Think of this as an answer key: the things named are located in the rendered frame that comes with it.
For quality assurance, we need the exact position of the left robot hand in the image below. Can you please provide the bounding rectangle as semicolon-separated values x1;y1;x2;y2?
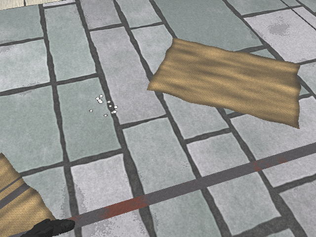
20;218;75;237

